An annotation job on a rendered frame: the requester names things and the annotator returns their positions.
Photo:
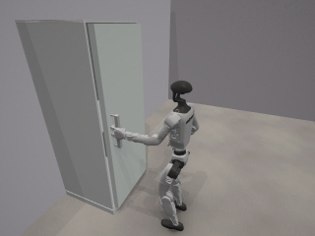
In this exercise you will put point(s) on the left robot upper arm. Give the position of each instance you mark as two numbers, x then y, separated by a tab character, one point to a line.
170	122

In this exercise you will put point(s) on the right robot upper arm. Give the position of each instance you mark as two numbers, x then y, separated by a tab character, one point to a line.
195	123

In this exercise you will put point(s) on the humanoid robot torso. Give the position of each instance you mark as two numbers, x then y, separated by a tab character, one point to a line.
179	137

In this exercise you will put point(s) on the handle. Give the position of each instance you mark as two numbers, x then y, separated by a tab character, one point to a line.
117	125

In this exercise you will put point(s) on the robot left foot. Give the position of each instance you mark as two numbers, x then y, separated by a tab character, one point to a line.
167	223

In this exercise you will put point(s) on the left robot forearm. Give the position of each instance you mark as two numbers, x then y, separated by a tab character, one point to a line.
139	138

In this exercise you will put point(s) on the fridge door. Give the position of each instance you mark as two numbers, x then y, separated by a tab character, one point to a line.
118	69

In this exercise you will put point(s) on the left robot hand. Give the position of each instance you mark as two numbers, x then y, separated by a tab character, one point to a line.
118	132

